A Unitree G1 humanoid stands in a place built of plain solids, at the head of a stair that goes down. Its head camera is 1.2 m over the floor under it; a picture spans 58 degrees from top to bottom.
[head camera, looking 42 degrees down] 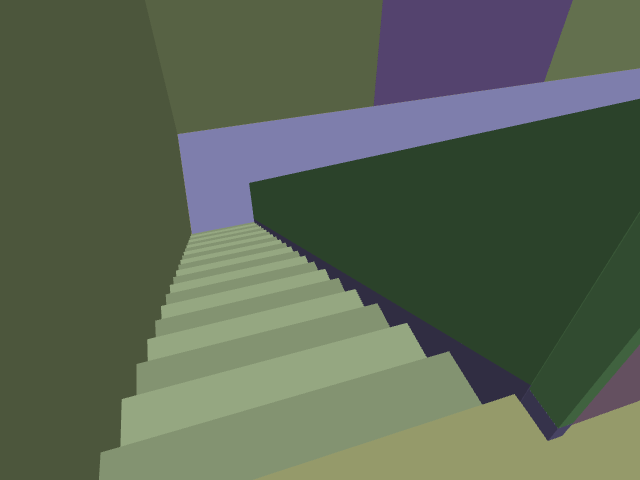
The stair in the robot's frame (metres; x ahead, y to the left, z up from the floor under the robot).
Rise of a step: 0.20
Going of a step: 0.30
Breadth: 1.24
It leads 17 degrees to the left of straight ahead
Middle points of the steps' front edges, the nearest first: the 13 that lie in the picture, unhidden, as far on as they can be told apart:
0.47 0.01 0.00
0.75 0.10 -0.20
1.03 0.19 -0.41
1.32 0.28 -0.61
1.61 0.37 -0.82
1.89 0.46 -1.02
2.17 0.55 -1.22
2.46 0.64 -1.43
2.75 0.73 -1.63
3.03 0.82 -1.84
3.31 0.91 -2.04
3.60 1.00 -2.25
3.88 1.09 -2.45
